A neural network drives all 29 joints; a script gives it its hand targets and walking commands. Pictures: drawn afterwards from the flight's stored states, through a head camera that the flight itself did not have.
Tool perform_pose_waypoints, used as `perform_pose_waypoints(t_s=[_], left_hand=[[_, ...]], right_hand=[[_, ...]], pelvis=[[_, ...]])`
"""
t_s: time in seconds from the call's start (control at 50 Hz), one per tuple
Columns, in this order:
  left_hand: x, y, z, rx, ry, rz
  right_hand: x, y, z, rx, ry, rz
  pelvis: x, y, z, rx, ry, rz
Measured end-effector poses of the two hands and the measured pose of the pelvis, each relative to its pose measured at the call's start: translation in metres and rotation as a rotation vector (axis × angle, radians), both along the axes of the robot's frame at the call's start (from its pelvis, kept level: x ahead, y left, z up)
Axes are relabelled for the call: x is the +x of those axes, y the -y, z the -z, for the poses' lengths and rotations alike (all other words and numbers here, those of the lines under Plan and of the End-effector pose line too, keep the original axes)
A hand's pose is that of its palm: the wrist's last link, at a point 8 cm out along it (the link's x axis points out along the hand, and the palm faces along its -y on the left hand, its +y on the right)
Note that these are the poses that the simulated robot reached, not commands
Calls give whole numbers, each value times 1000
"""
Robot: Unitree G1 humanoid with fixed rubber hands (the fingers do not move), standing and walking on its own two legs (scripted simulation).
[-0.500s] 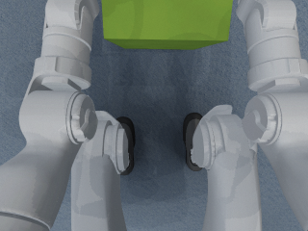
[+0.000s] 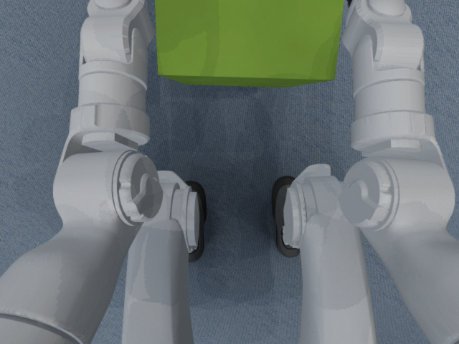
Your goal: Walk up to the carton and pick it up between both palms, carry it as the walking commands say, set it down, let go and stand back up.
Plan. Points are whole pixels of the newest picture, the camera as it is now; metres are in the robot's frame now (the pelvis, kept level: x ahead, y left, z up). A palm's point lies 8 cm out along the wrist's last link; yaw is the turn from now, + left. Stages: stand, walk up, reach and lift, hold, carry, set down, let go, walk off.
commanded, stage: reach and lift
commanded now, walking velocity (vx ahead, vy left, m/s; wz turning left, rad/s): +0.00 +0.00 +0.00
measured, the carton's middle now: (242, 8) +0.55 -0.02 -0.20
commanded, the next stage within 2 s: none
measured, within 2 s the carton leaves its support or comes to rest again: neither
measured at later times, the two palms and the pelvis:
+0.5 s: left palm out of the picture +0.55 +0.13 -0.05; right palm out of the picture +0.53 -0.16 -0.05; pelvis +0.00 +0.00 +0.04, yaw +0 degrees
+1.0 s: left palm out of the picture +0.52 +0.13 +0.02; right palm out of the picture +0.51 -0.16 +0.02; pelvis +0.00 +0.00 +0.10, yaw +0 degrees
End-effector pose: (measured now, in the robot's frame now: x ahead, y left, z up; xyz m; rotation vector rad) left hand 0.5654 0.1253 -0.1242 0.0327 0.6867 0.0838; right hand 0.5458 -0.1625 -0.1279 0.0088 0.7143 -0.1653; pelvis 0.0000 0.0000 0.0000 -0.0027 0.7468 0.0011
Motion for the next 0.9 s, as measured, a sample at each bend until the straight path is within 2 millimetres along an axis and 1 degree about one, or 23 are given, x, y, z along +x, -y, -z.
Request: perform_pose_waypoints(t_s=[0.2, 0.54, 0.9], left_hand=[[-4, 0, -25, -7, 7, -10], [-21, 0, -80, -10, 0, -17], [-38, -3, -134, -14, -2, -24]], right_hand=[[-3, 0, -26, 3, 8, 5], [-19, 0, -81, 10, 2, 12], [-35, -3, -135, 15, 1, 15]], pelvis=[[1, -1, -14, 1, -18, 1], [-2, 0, -48, 3, -32, 2], [-2, 0, -85, 3, -30, 3]])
